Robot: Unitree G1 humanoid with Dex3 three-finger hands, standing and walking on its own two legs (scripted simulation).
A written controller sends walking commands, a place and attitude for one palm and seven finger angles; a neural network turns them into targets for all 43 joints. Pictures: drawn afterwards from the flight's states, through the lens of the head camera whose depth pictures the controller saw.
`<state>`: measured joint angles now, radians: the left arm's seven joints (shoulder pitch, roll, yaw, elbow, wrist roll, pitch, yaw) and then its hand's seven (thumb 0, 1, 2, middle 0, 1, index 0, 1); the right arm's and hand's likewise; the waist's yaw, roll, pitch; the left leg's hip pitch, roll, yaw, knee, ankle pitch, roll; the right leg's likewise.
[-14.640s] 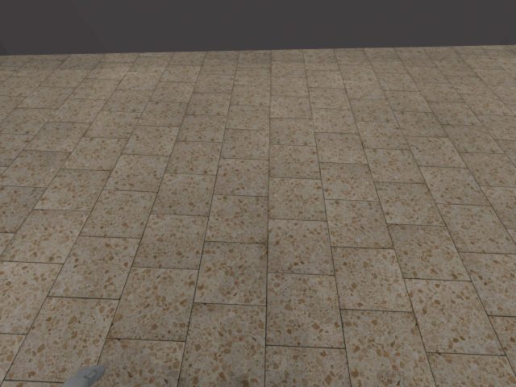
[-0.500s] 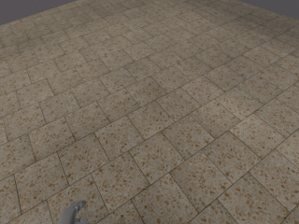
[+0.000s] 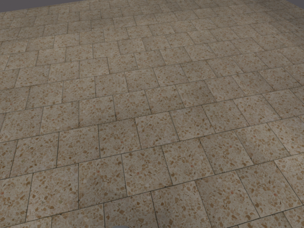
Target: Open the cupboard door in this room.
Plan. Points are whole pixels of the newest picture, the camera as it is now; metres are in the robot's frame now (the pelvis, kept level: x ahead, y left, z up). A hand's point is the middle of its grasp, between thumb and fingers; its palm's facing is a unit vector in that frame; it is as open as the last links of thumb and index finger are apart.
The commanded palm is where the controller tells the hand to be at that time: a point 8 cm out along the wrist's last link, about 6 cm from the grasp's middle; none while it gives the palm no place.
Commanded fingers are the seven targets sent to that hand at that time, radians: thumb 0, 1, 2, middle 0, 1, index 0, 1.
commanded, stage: turn or walk to find it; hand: left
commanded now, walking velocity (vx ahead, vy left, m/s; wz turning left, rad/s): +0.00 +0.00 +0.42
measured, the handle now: out of the picture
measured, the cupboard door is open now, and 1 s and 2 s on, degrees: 0 0 0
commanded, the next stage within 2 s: none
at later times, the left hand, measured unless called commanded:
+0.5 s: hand out of the picture +0.06 +0.23 -0.15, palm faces +0.18 -0.95 -0.26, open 7.4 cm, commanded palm none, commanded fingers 0.00 0.90 0.90 -0.20 -0.30 -0.20 -0.30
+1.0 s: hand out of the picture -0.10 +0.15 -0.15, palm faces +0.44 -0.86 -0.26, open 7.3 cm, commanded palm none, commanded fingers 0.00 0.90 0.90 -0.20 -0.30 -0.20 -0.30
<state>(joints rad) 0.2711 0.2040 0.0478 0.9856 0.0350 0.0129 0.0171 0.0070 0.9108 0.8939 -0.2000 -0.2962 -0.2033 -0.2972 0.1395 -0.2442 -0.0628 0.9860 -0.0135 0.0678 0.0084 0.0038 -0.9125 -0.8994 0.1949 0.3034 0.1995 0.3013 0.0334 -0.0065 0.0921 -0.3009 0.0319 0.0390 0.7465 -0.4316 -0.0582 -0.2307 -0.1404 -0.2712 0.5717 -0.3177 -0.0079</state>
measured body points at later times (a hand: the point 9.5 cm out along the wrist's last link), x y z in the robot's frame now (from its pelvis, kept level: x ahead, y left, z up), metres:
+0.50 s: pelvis -0.02 +0.01 +0.01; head +0.01 +0.00 +0.45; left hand +0.05 +0.28 -0.13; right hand +0.06 -0.22 -0.15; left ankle -0.02 +0.12 -0.73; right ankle +0.00 -0.13 -0.70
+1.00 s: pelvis -0.06 -0.04 +0.01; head -0.02 -0.04 +0.45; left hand -0.12 +0.20 -0.14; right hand +0.08 -0.26 -0.15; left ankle -0.16 +0.09 -0.68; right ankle +0.00 -0.12 -0.73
